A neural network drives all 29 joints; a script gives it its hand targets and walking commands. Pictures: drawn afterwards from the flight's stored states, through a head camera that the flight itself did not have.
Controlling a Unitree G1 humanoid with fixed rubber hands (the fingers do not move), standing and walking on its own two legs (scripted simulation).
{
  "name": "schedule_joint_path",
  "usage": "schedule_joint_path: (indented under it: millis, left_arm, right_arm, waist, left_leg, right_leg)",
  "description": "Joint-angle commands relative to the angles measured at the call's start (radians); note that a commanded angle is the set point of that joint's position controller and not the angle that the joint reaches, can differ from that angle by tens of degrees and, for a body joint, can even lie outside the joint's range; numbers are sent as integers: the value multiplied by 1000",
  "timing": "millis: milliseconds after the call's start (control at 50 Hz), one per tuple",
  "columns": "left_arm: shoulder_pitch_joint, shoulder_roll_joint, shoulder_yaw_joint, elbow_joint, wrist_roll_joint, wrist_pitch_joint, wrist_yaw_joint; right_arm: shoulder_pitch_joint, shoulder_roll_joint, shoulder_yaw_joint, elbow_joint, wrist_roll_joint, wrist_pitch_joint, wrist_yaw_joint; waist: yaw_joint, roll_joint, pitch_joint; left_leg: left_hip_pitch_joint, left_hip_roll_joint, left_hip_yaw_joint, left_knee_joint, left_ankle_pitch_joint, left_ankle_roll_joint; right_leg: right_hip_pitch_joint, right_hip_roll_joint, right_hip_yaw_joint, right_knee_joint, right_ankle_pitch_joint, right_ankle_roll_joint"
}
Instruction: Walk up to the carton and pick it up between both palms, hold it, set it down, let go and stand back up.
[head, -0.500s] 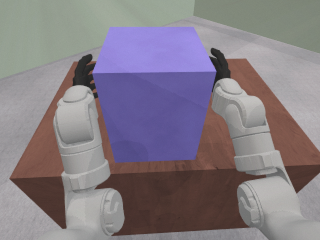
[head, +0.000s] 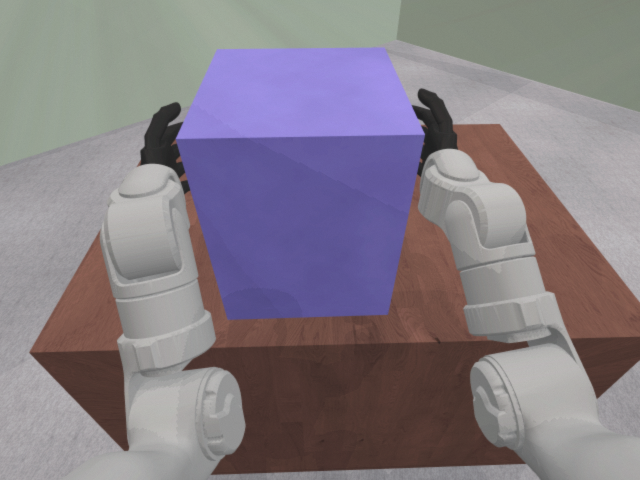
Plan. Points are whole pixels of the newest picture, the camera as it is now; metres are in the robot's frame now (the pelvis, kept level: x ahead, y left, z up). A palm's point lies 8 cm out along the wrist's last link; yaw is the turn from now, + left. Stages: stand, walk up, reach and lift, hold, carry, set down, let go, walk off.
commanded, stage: hold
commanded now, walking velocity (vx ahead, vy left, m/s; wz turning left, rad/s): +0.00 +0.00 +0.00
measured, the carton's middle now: (304, 185) +0.39 +0.03 +0.20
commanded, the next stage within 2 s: none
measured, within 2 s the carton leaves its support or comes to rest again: neither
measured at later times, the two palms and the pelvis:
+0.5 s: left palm (158, 177) +0.33 +0.18 +0.25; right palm (435, 158) +0.36 -0.11 +0.25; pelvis -0.01 +0.00 +0.00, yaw +0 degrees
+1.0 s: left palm (199, 186) +0.34 +0.14 +0.24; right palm (469, 165) +0.36 -0.15 +0.25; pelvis +0.00 -0.02 +0.00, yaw +4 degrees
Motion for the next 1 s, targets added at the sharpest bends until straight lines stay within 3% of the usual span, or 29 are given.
schedule_joint_path:
  millis: [0,80,160,320,480,500,520,540,560,600,640,700,760,820,900,980]
  left_arm:
    - [-606,-390,-396,-75,-213,-29,-128]
    - [-600,-382,-375,-50,-204,-20,-136]
    - [-622,-372,-354,-31,-192,-23,-140]
    - [-659,-395,-377,-60,-195,-38,-129]
    - [-652,-401,-397,-67,-215,-29,-127]
    - [-711,-476,-534,-192,-307,-179,-162]
    - [-769,-456,-505,-144,-264,-227,-168]
    - [-789,-450,-496,-57,-210,-234,-166]
    - [-719,-421,-452,22,-186,-234,-164]
    - [-675,-388,-382,143,-171,-238,-159]
    - [-658,-394,-335,206,-158,-250,-154]
    - [-636,-410,-304,202,-131,-273,-143]
    - [-627,-419,-330,119,-123,-293,-134]
    - [-643,-429,-390,25,-137,-298,-133]
    - [-656,-436,-464,-55,-169,-296,-127]
    - [-658,-432,-492,-37,-194,-297,-114]
  right_arm:
    - [-622,401,262,-216,135,-38,71]
    - [-621,388,236,-202,118,-33,68]
    - [-627,387,217,-172,112,-30,74]
    - [-663,413,245,-192,123,-35,81]
    - [-664,399,242,-215,122,-34,83]
    - [-697,287,112,-299,141,-149,89]
    - [-741,297,167,-227,151,-159,81]
    - [-665,263,119,-146,121,-150,90]
    - [-646,243,124,-99,114,-151,94]
    - [-646,219,138,-30,114,-148,100]
    - [-632,218,151,48,129,-152,108]
    - [-616,237,172,86,161,-174,112]
    - [-596,266,213,46,190,-194,100]
    - [-589,309,242,-25,194,-210,86]
    - [-606,349,267,-129,181,-228,73]
    - [-623,355,260,-163,150,-236,72]
  waist:
    - [-5,61,-358]
    - [-18,59,-321]
    - [-5,53,-310]
    - [6,66,-390]
    - [-17,60,-403]
    - [-226,30,-632]
    - [-154,107,-617]
    - [-200,132,-537]
    - [-147,89,-414]
    - [-113,37,-267]
    - [-80,26,-222]
    - [-48,24,-255]
    - [-54,7,-320]
    - [-78,4,-359]
    - [-100,13,-396]
    - [-112,13,-396]
  left_leg:
    - [115,-4,1,84,278,-13]
    - [99,1,-4,82,242,-7]
    - [66,8,-2,67,183,4]
    - [114,8,3,80,227,-3]
    - [112,3,1,87,236,-6]
    - [85,-47,-34,402,194,-92]
    - [138,-47,-29,381,100,-90]
    - [162,-36,-6,363,-5,-73]
    - [43,-18,-16,333,-84,-71]
    - [-128,-10,-12,282,-167,-57]
    - [-184,-12,-3,268,-138,-41]
    - [-120,-25,-1,297,7,-38]
    - [-2,-51,-6,343,172,-35]
    - [41,-66,-10,351,214,-18]
    - [52,-67,-15,351,185,-11]
    - [34,-62,-11,353,95,-14]
  right_leg:
    - [68,2,17,52,185,76]
    - [57,0,16,49,155,78]
    - [45,-2,14,50,106,74]
    - [46,1,14,55,124,67]
    - [29,-1,12,49,121,64]
    - [25,56,-134,162,137,45]
    - [-91,34,-128,176,104,35]
    - [-171,55,-118,181,56,30]
    - [-144,54,-136,191,-2,22]
    - [-79,42,-128,197,-54,13]
    - [-38,33,-115,211,-43,10]
    - [-14,29,-112,218,59,21]
    - [-11,22,-112,224,251,55]
    - [-9,11,-110,241,375,83]
    - [-16,9,-115,241,373,93]
    - [-54,19,-126,229,258,91]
